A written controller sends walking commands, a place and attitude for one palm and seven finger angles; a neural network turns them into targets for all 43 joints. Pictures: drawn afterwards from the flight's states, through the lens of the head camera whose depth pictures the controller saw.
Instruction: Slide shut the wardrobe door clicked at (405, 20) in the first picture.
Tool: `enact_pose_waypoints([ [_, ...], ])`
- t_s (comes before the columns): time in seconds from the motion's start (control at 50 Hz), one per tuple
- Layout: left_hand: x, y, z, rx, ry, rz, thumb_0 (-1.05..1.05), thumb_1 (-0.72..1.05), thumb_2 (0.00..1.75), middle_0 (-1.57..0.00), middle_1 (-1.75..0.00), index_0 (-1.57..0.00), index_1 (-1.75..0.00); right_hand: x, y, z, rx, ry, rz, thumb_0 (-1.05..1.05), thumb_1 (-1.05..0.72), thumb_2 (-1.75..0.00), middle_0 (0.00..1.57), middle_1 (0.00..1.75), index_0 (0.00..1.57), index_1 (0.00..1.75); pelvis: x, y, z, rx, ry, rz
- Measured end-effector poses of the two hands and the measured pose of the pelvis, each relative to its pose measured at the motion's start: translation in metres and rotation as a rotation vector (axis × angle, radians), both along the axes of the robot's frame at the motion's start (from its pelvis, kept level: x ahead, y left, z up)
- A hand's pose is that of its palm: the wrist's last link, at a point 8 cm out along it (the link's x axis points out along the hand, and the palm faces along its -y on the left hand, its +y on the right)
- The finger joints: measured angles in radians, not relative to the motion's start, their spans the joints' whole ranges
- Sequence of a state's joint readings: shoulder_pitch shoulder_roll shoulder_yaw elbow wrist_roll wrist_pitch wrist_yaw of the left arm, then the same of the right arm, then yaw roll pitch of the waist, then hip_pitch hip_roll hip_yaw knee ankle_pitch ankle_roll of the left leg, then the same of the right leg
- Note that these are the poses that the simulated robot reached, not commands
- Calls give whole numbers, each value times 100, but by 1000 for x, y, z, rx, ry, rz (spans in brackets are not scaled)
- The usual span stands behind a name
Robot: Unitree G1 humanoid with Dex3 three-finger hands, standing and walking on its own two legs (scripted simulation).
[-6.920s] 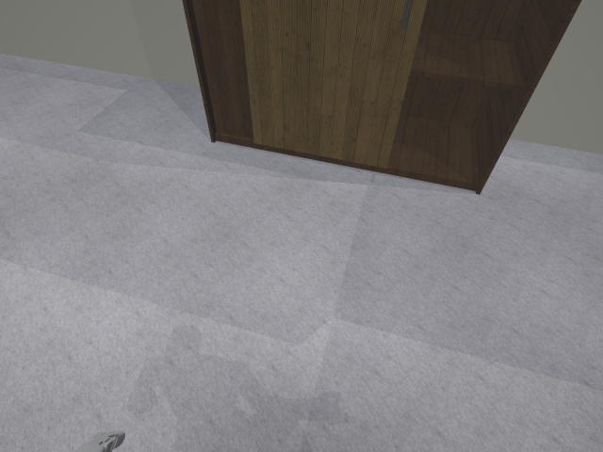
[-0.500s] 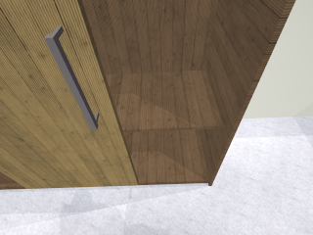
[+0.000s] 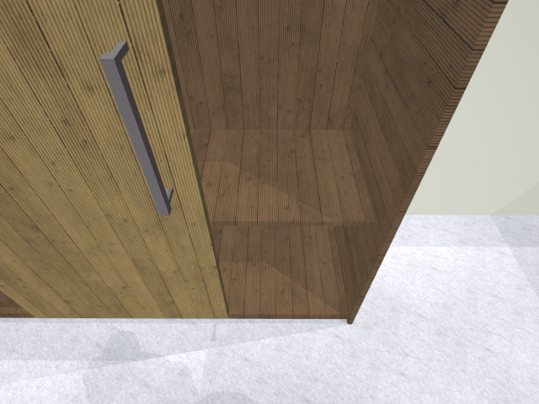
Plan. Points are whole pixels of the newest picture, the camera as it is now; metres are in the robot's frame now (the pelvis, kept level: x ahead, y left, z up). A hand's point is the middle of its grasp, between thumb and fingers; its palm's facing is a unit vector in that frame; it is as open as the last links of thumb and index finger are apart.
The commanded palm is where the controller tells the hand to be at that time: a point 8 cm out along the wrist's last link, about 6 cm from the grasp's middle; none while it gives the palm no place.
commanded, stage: come to a stop and stand still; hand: left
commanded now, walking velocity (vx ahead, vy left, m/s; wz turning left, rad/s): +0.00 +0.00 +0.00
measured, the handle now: (147, 142) +0.50 +0.25 +0.12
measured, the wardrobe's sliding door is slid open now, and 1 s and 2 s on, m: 0.45 0.45 0.45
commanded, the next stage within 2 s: look again from close up in 0.72 s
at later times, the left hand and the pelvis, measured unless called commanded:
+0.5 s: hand out of the picture +0.01 +0.22 -0.18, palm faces +0.04 -0.98 -0.20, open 7.4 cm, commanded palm none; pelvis +0.01 +0.05 -0.01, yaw +0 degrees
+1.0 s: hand out of the picture +0.01 +0.20 -0.18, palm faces +0.03 -0.99 -0.16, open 7.4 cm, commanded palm none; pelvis +0.02 +0.05 -0.01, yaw +0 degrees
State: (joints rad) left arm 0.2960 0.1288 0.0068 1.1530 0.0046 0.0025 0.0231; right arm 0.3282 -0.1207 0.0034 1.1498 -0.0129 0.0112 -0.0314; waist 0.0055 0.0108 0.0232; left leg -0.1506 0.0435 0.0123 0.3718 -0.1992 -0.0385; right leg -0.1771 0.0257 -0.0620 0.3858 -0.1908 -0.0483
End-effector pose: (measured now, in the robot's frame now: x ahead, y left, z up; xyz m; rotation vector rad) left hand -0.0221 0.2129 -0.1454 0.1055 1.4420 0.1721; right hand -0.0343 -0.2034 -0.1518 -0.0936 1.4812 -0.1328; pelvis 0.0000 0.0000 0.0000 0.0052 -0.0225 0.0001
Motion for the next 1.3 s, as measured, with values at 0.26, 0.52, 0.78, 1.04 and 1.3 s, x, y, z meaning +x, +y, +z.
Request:
enact_pose_waypoints([
  [0.26,3,22,-9,-11,-41,-19,0,90,89,-20,-30,-20,-30,26,23,-6,-12,-116,29,1,-91,-90,19,30,20,29,1,30,-9,-13,9,10],
  [0.52,30,56,-5,23,-83,-34,0,91,89,-19,-30,-19,-30,38,37,-2,-23,-111,42,1,-92,-90,20,30,20,29,10,47,-7,-1,9,2],
  [0.78,29,49,-7,-3,-42,-33,0,91,89,-19,-30,-20,-30,46,37,-1,-35,-98,38,1,-91,-90,19,30,20,29,17,50,-6,1,7,-5],
  [1.04,26,39,-8,-14,-26,-25,0,91,89,-20,-30,-20,-30,48,34,-1,-34,-84,32,1,-91,-90,19,30,20,29,22,44,-6,0,6,-5],
  [1.3,27,31,-8,-13,-34,-21,0,91,89,-19,-30,-20,-30,43,30,-1,-22,-71,26,1,-91,-90,19,30,20,29,22,36,-5,0,3,-4],
])
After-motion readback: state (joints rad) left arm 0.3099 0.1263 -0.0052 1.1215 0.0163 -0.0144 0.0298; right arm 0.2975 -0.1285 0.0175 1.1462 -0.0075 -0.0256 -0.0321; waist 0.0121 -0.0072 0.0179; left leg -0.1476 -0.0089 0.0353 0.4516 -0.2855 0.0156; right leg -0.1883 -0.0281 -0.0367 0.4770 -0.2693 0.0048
